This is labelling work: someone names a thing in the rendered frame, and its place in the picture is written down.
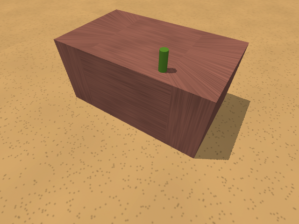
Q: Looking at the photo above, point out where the can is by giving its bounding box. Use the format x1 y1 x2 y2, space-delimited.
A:
158 47 169 73

